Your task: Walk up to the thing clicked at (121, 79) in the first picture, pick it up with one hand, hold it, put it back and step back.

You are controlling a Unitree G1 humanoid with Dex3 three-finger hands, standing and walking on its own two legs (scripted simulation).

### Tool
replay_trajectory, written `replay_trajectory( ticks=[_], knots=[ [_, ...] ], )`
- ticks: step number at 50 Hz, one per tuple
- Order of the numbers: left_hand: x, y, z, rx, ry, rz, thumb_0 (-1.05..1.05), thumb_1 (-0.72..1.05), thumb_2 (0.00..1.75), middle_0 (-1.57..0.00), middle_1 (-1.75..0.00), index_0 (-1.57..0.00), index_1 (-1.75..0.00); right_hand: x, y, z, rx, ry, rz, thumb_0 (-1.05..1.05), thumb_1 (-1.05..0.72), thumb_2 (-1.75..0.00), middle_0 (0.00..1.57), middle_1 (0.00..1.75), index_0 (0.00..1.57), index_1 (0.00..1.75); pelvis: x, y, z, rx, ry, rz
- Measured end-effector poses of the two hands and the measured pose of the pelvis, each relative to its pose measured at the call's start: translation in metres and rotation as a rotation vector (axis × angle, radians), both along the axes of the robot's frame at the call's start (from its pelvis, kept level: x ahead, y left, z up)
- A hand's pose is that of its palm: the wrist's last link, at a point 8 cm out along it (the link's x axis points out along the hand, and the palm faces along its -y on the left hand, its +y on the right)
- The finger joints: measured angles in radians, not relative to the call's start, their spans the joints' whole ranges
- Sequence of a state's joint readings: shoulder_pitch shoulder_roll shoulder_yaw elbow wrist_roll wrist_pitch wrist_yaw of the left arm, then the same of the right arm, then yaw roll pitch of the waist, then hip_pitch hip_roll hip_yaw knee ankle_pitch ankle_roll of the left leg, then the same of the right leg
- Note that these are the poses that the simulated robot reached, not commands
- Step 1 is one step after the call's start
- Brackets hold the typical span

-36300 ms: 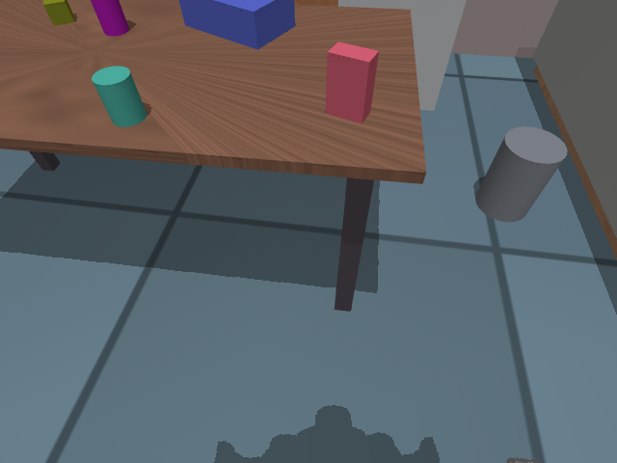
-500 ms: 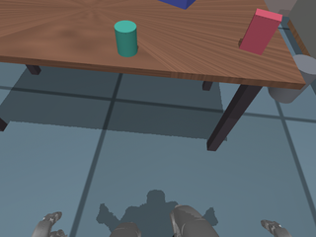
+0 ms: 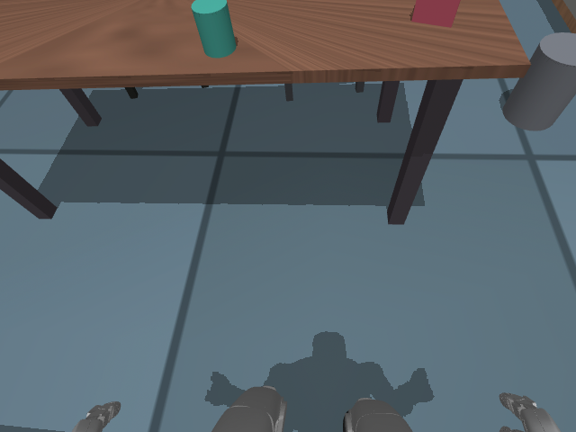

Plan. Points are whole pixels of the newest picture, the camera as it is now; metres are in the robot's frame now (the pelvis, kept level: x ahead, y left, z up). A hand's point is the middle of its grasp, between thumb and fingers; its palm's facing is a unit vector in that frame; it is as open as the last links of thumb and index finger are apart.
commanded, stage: step back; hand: left
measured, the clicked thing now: (215, 27) +0.88 +0.19 +0.05
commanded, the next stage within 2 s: stand in 1.60 s
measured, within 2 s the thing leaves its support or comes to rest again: neither
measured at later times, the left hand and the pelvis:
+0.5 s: hand out of the picture -0.10 +0.24 -0.15, palm faces -0.05 -0.91 -0.41, open 7.4 cm; pelvis -0.18 -0.02 -0.01, yaw -1 degrees
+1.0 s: hand out of the picture -0.16 +0.26 -0.14, palm faces +0.04 -0.93 -0.37, open 7.4 cm; pelvis -0.21 -0.02 +0.01, yaw +3 degrees
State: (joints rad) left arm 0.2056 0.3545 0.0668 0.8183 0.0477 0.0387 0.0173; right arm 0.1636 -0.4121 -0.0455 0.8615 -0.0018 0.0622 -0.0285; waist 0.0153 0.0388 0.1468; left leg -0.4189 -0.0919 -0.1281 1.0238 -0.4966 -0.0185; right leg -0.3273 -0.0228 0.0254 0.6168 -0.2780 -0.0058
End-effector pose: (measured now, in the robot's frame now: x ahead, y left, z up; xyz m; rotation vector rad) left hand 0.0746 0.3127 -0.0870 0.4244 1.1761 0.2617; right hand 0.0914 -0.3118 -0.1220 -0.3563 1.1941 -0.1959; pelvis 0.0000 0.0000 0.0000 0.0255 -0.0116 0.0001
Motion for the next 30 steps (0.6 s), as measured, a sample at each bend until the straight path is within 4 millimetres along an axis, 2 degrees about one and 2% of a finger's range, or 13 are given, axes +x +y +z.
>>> replay_trajectory(
  ticks=[6,11,17,22,25,28,30],
  knots=[
    [-0.006,0.015,-0.020,-0.020,-0.116,0.004,0.01,0.90,0.90,-0.21,-0.30,-0.21,-0.30,-0.052,0.017,-0.005,-0.024,0.064,0.041,0.01,-0.90,-0.89,0.20,0.30,0.20,0.30,-0.047,0.007,-0.014,0.014,-0.031,0.052],
    [-0.038,0.005,-0.025,-0.080,-0.090,0.017,0.01,0.91,0.90,-0.20,-0.30,-0.21,-0.30,-0.084,0.023,0.015,-0.024,0.040,0.045,0.01,-0.90,-0.89,0.21,0.30,0.20,0.30,-0.078,0.008,-0.003,-0.033,-0.037,0.047],
    [-0.095,-0.004,-0.026,-0.093,-0.033,0.004,0.01,0.90,0.90,-0.21,-0.30,-0.21,-0.30,-0.097,0.009,0.032,-0.047,-0.053,0.043,0.01,-0.90,-0.89,0.21,0.30,0.20,0.30,-0.116,0.000,0.002,-0.042,-0.013,-0.002],
    [-0.148,-0.015,-0.032,-0.056,0.028,-0.024,0.01,0.90,0.90,-0.21,-0.30,-0.21,-0.30,-0.114,-0.011,0.021,-0.024,-0.131,0.037,0.01,-0.90,-0.89,0.21,0.30,0.20,0.30,-0.156,-0.015,-0.009,-0.017,-0.017,-0.050],
    [-0.183,-0.027,-0.025,-0.044,0.051,-0.009,0.01,0.91,0.90,-0.21,-0.30,-0.21,-0.30,-0.137,-0.022,0.009,-0.003,-0.129,0.011,0.01,-0.90,-0.89,0.21,0.30,0.20,0.30,-0.176,-0.022,-0.010,-0.069,-0.049,-0.028],
    [-0.216,-0.031,-0.012,-0.029,0.058,0.017,0.01,0.90,0.90,-0.21,-0.30,-0.21,-0.30,-0.167,-0.024,0.007,0.024,-0.083,-0.014,0.01,-0.90,-0.89,0.20,0.30,0.20,0.30,-0.185,-0.028,-0.002,-0.010,-0.039,-0.055],
    [-0.230,-0.030,-0.003,-0.014,0.068,0.035,0.01,0.90,0.90,-0.21,-0.30,-0.21,-0.30,-0.186,-0.025,0.006,0.039,-0.055,-0.023,0.01,-0.90,-0.89,0.20,0.30,0.20,0.30,-0.191,-0.030,0.004,0.009,-0.035,-0.047]
  ],
)
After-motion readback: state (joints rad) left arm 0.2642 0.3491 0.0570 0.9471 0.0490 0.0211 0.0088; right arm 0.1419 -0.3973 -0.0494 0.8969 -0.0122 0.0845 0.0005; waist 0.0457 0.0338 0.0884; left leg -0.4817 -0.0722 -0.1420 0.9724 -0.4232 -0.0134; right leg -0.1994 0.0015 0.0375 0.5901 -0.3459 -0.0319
